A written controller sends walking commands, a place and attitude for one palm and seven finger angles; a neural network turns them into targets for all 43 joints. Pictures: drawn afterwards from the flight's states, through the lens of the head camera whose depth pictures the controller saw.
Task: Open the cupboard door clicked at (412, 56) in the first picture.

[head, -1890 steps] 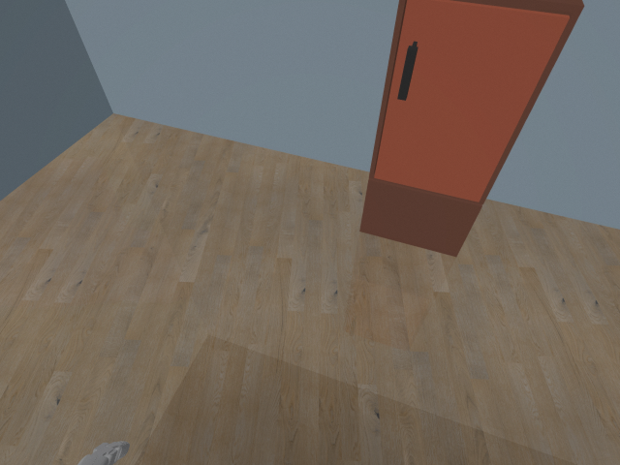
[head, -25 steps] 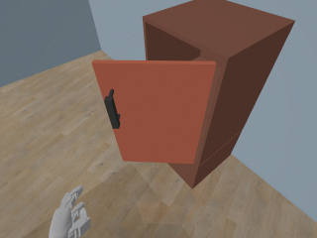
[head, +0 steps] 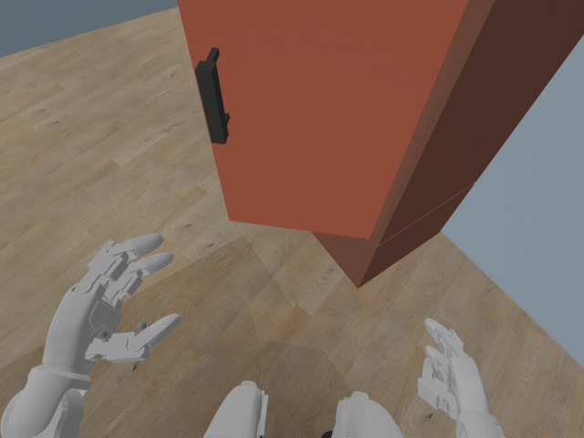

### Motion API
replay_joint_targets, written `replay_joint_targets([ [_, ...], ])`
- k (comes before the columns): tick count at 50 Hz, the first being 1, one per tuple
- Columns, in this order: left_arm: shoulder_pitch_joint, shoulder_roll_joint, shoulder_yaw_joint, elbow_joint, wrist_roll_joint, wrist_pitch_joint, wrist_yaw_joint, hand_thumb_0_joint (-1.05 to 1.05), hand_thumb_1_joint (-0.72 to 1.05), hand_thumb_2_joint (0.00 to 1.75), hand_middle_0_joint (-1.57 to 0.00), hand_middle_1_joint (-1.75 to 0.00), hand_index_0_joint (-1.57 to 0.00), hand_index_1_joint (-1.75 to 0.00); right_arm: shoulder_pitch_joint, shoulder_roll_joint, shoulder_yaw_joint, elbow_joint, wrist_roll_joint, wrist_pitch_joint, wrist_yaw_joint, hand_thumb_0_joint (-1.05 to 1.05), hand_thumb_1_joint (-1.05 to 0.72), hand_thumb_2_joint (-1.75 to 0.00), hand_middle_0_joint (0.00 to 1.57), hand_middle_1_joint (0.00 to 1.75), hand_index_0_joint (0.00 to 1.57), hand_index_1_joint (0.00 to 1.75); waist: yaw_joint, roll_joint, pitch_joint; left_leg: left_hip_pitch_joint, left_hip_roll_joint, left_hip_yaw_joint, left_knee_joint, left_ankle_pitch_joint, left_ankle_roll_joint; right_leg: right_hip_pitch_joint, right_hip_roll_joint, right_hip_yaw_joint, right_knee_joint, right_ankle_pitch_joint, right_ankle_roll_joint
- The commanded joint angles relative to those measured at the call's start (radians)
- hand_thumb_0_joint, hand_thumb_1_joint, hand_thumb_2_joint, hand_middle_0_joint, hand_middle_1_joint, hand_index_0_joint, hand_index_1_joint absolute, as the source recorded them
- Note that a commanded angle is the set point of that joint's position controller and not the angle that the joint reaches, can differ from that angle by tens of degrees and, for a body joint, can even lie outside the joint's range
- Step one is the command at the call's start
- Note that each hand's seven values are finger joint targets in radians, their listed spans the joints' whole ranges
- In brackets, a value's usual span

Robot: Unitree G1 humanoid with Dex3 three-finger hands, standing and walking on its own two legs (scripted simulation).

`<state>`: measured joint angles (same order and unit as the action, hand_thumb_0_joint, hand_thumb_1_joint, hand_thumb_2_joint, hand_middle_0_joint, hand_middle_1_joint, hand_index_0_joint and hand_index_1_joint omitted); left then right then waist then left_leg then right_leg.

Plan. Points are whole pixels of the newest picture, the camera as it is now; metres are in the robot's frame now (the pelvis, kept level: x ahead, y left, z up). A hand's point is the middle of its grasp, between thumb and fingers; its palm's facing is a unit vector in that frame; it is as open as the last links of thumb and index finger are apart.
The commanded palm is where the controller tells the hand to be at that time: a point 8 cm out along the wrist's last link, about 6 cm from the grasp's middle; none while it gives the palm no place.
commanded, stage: raise the hand with hooked fingers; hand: left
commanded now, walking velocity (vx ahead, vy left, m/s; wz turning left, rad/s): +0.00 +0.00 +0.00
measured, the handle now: (217, 97) +0.59 +0.19 +0.09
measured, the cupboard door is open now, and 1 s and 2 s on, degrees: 48 48 48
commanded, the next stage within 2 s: move the hooked fingers beside the handle in 1.44 s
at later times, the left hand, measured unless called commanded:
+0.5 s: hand (98, 286) +0.26 +0.25 +0.08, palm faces -0.06 -1.00 -0.05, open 12.9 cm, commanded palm +0.24 +0.32 +0.09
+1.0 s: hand (67, 222) +0.32 +0.30 +0.11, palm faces -0.02 -1.00 -0.05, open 13.9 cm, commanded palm +0.29 +0.35 +0.11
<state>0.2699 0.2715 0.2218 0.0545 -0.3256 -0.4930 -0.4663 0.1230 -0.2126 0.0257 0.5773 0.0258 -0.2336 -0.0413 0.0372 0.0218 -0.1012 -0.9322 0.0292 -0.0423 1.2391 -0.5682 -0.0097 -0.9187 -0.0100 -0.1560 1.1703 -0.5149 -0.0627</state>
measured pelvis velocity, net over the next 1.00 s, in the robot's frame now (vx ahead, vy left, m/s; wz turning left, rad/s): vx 0.02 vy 0.03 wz -0.02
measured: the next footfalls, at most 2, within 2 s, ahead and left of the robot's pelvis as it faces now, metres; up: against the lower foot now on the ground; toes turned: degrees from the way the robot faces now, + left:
none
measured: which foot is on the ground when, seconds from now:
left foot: down 0.00-1.00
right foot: down 0.00-1.00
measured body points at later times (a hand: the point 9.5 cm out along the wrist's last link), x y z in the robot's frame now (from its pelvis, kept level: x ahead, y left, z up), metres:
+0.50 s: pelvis +0.00 +0.03 +0.03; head +0.07 +0.05 +0.48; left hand +0.26 +0.31 +0.08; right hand +0.16 -0.23 -0.03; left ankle +0.02 +0.12 -0.64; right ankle +0.04 -0.09 -0.64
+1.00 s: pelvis +0.02 +0.03 +0.05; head +0.09 +0.04 +0.49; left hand +0.32 +0.36 +0.12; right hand +0.17 -0.22 -0.04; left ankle +0.02 +0.12 -0.64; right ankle +0.04 -0.09 -0.64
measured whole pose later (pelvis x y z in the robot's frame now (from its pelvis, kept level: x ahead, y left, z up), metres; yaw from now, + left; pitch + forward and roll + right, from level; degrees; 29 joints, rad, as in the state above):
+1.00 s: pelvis +0.02 +0.03 +0.05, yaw -1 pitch +13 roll -3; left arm -0.04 0.44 0.44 0.41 -0.37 -0.27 -0.53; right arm 0.28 -0.28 0.05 0.56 0.04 -0.19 -0.06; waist -0.01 0.03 -0.09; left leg -0.72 0.01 0.02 0.98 -0.49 0.04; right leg -0.72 -0.02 -0.10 0.90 -0.41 -0.01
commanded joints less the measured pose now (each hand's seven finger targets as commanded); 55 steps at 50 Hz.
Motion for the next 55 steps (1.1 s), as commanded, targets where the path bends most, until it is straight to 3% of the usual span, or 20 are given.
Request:
replay_joint_targets([
  [1,0.100,0.201,0.184,-0.108,-0.058,0.181,-0.014,0.00,0.11,0.56,-0.26,-0.81,-0.26,-0.81,0.000,-0.164,-0.085,-0.214,0.033,-0.025,-0.028,0.00,-0.90,-0.90,0.20,0.30,0.20,0.30,0.014,-0.041,-0.347,0.127,-0.043,0.013,-0.256,0.309,0.039,0.401,-0.006,0.191,-0.300,0.176,0.055],
  [3,0.102,0.191,0.221,-0.169,-0.079,0.209,0.046,0.00,0.06,0.54,-0.26,-0.84,-0.26,-0.84,-0.011,-0.137,-0.079,-0.229,0.029,-0.018,-0.026,0.00,-0.90,-0.90,0.20,0.30,0.20,0.30,0.031,-0.033,-0.339,0.146,-0.042,0.012,-0.289,0.330,0.033,0.414,-0.008,0.166,-0.301,0.197,0.056],
  [5,0.097,0.177,0.244,-0.181,-0.086,0.180,0.117,0.00,0.01,0.52,-0.26,-0.87,-0.26,-0.87,-0.009,-0.120,-0.077,-0.217,0.021,-0.021,-0.024,0.00,-0.90,-0.90,0.20,0.30,0.20,0.30,0.036,-0.061,-0.289,0.148,-0.034,0.000,-0.310,0.327,0.029,0.386,0.008,0.141,-0.295,0.178,0.048],
  [8,0.015,0.148,0.191,-0.167,-0.039,0.087,0.175,0.00,-0.06,0.49,-0.27,-0.92,-0.27,-0.92,0.034,-0.135,-0.077,-0.189,0.009,-0.033,-0.020,0.00,-0.90,-0.90,0.20,0.30,0.20,0.30,-0.018,-0.039,-0.186,0.132,-0.029,-0.001,-0.324,0.239,0.028,0.263,0.012,0.125,-0.302,0.059,0.047],
  [10,-0.068,0.143,0.137,-0.133,-0.015,0.035,0.162,0.00,-0.10,0.47,-0.27,-0.94,-0.27,-0.94,0.057,-0.157,-0.072,-0.182,0.005,-0.044,-0.021,0.00,-0.90,-0.90,0.20,0.30,0.20,0.30,-0.056,-0.047,-0.133,0.106,-0.029,-0.002,-0.311,0.165,0.034,0.199,0.012,0.134,-0.304,-0.026,0.045],
  [11,-0.091,0.156,0.125,-0.117,-0.001,0.012,0.143,0.00,-0.13,0.46,-0.27,-0.96,-0.27,-0.96,0.076,-0.169,-0.074,-0.171,0.008,-0.052,-0.023,0.00,-0.90,-0.90,0.20,0.30,0.20,0.30,-0.065,-0.030,-0.160,0.122,-0.030,0.001,-0.310,0.138,0.036,0.185,0.010,0.141,-0.306,-0.050,0.046],
  [12,-0.095,0.146,0.098,-0.104,0.002,-0.001,0.118,0.00,-0.15,0.45,-0.27,-0.98,-0.27,-0.98,0.087,-0.177,-0.072,-0.171,0.010,-0.061,-0.025,0.00,-0.90,-0.90,0.20,0.30,0.20,0.30,-0.071,0.014,-0.161,0.138,-0.034,0.002,-0.317,0.116,0.036,0.171,0.009,0.141,-0.306,-0.056,0.043],
  [15,-0.165,0.195,0.101,-0.096,-0.015,0.005,0.051,0.00,-0.22,0.42,-0.28,-1.02,-0.28,-1.02,0.107,-0.202,-0.071,-0.170,0.022,-0.077,-0.037,0.00,-0.90,-0.90,0.20,0.30,0.20,0.30,-0.080,0.025,-0.190,0.171,-0.035,-0.008,-0.334,0.093,0.039,0.190,0.012,0.142,-0.315,-0.050,0.038],
  [17,-0.187,0.256,0.152,-0.118,-0.025,0.023,0.033,0.00,-0.27,0.40,-0.28,-1.05,-0.28,-1.05,0.114,-0.209,-0.071,-0.171,0.024,-0.080,-0.045,0.00,-0.90,-0.90,0.20,0.30,0.20,0.30,-0.061,0.044,-0.248,0.217,-0.034,-0.014,-0.359,0.129,0.041,0.238,0.014,0.134,-0.317,0.003,0.037],
  [20,-0.174,0.321,0.234,-0.126,-0.042,0.050,0.050,0.00,-0.34,0.37,-0.29,-1.10,-0.29,-1.10,0.118,-0.210,-0.068,-0.169,0.021,-0.077,-0.048,0.00,-0.90,-0.90,0.20,0.30,0.20,0.30,-0.024,0.096,-0.266,0.278,-0.028,-0.027,-0.386,0.240,0.027,0.283,0.026,0.101,-0.295,0.109,0.025],
  [22,-0.158,0.289,0.238,-0.126,-0.052,0.063,0.073,0.00,-0.38,0.35,-0.29,-1.12,-0.29,-1.12,0.114,-0.199,-0.065,-0.176,0.019,-0.069,-0.042,0.00,-0.90,-0.90,0.20,0.30,0.20,0.30,-0.017,0.102,-0.251,0.309,-0.025,-0.028,-0.405,0.289,0.019,0.285,0.029,0.082,-0.294,0.153,0.027],
  [25,-0.148,0.264,0.229,-0.073,-0.051,0.089,0.095,0.00,-0.45,0.32,-0.30,-1.17,-0.30,-1.17,0.116,-0.197,-0.060,-0.179,0.014,-0.056,-0.032,0.00,-0.90,-0.90,0.20,0.30,0.20,0.30,-0.017,0.098,-0.206,0.316,-0.023,-0.034,-0.413,0.357,0.007,0.289,0.035,0.066,-0.292,0.204,0.023],
  [28,-0.171,0.235,0.182,-0.026,-0.026,0.124,0.081,0.00,-0.50,0.30,-0.30,-1.20,-0.30,-1.20,0.129,-0.206,-0.061,-0.183,0.015,-0.043,-0.023,0.00,-0.90,-0.90,0.20,0.30,0.20,0.30,-0.043,0.100,-0.183,0.329,-0.018,-0.027,-0.413,0.373,0.002,0.261,0.031,0.062,-0.303,0.225,0.031],
  [30,-0.217,0.238,0.166,0.024,-0.021,0.148,0.054,0.00,-0.50,0.30,-0.30,-1.20,-0.30,-1.20,0.139,-0.216,-0.058,-0.187,0.018,-0.036,-0.023,0.00,-0.90,-0.90,0.20,0.30,0.20,0.30,-0.060,0.053,-0.148,0.313,-0.017,-0.033,-0.416,0.347,0.006,0.255,0.038,0.063,-0.314,0.220,0.030],
  [34,-0.336,0.303,0.215,0.014,-0.033,0.151,0.011,0.00,-0.50,0.30,-0.30,-1.20,-0.30,-1.20,0.142,-0.222,-0.058,-0.187,0.018,-0.034,-0.036,0.00,-0.90,-0.90,0.20,0.30,0.20,0.30,-0.060,0.029,-0.224,0.341,-0.021,-0.027,-0.412,0.370,0.010,0.297,0.037,0.076,-0.327,0.251,0.034],
  [37,-0.398,0.371,0.280,-0.010,-0.049,0.124,-0.001,0.00,-0.50,0.30,-0.30,-1.20,-0.30,-1.20,0.145,-0.216,-0.052,-0.173,0.011,-0.035,-0.039,0.00,-0.90,-0.90,0.20,0.30,0.20,0.30,-0.039,0.097,-0.302,0.404,-0.021,-0.029,-0.403,0.477,-0.004,0.331,0.039,0.080,-0.314,0.312,0.026],
  [43,-0.421,0.376,0.285,0.105,-0.053,0.127,-0.033,0.00,-0.50,0.30,-0.30,-1.20,-0.30,-1.20,0.152,-0.216,-0.049,-0.146,0.012,-0.025,-0.038,0.00,-0.90,-0.90,0.20,0.30,0.20,0.30,-0.046,0.114,-0.265,0.411,-0.015,-0.023,-0.406,0.533,-0.005,0.321,0.037,0.080,-0.326,0.343,0.028],
  [47,-0.452,0.412,0.316,0.183,-0.068,0.172,-0.073,0.00,-0.50,0.30,-0.30,-1.20,-0.30,-1.20,0.160,-0.227,-0.052,-0.147,0.017,-0.015,-0.040,0.00,-0.90,-0.90,0.20,0.30,0.20,0.30,-0.042,0.073,-0.284,0.396,-0.020,-0.011,-0.413,0.535,0.006,0.364,0.034,0.087,-0.345,0.379,0.031],
  [49,-0.424,0.376,0.292,0.206,-0.076,0.183,-0.089,0.00,-0.50,0.30,-0.30,-1.20,-0.30,-1.20,0.159,-0.226,-0.052,-0.157,0.019,-0.013,-0.038,0.00,-0.90,-0.90,0.20,0.30,0.20,0.30,-0.040,0.053,-0.273,0.381,-0.022,-0.005,-0.419,0.521,0.010,0.374,0.032,0.088,-0.353,0.382,0.033],
  [55,-0.436,0.409,0.316,0.162,-0.071,0.138,-0.069,0.00,-0.50,0.30,-0.30,-1.20,-0.30,-1.20,0.167,-0.229,-0.061,-0.164,0.009,-0.011,-0.023,0.00,-0.90,-0.90,0.20,0.30,0.20,0.30,-0.036,0.052,-0.279,0.381,-0.022,-0.001,-0.413,0.531,0.013,0.377,0.036,0.096,-0.346,0.392,0.028],
])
